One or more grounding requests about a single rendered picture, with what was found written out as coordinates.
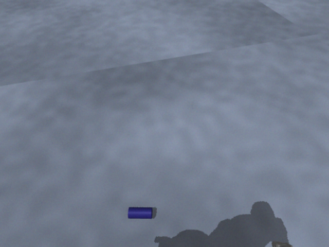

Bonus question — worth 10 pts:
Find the can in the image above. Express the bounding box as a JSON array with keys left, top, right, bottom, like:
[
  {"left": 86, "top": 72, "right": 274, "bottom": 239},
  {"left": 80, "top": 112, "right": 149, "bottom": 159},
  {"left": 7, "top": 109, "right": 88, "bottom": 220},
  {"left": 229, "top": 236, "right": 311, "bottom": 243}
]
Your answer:
[{"left": 128, "top": 207, "right": 152, "bottom": 219}]

